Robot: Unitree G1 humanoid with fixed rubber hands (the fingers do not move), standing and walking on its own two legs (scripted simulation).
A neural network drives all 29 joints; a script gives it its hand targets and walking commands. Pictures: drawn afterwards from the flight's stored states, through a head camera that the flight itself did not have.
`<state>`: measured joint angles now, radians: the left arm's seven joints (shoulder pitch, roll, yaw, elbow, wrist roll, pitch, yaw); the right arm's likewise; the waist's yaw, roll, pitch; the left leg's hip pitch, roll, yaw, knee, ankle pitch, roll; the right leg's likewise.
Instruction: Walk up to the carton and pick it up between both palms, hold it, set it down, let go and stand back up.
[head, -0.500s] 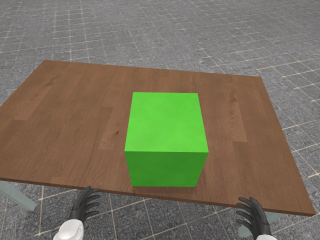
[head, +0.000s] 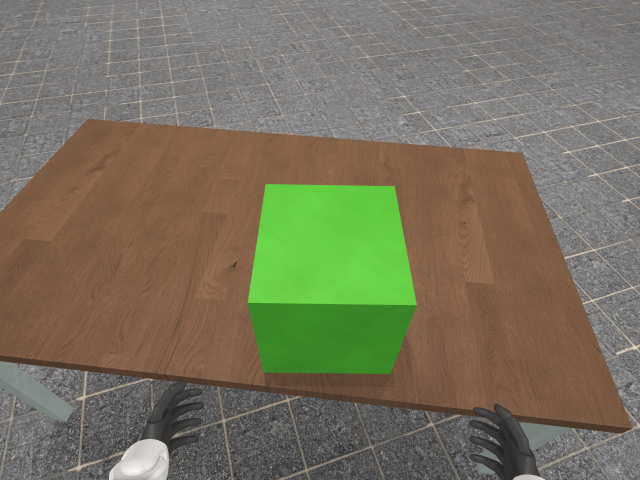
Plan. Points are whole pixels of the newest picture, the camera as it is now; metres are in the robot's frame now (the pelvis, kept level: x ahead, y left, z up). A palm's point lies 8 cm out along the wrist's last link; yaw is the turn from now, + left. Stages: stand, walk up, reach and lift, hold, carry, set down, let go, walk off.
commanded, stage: set down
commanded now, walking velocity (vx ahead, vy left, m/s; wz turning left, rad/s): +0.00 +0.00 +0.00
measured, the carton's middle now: (328, 280) +0.45 +0.01 -0.09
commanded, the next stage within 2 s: let go in 0.16 s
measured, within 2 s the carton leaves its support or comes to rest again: neither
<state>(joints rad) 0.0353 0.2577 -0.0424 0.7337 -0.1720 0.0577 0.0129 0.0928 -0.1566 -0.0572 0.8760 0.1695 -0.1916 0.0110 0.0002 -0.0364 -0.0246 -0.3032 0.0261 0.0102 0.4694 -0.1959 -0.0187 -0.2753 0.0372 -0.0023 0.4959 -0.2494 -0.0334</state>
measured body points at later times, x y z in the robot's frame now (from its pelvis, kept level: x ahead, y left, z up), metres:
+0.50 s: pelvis +0.00 +0.00 +0.00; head +0.01 +0.01 +0.45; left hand +0.19 +0.23 -0.10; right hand +0.16 -0.24 -0.10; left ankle +0.03 +0.13 -0.74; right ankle +0.01 -0.09 -0.74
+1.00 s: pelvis +0.00 +0.00 +0.00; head +0.01 +0.01 +0.45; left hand +0.17 +0.27 -0.11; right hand +0.10 -0.27 -0.11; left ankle +0.03 +0.13 -0.74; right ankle +0.01 -0.09 -0.74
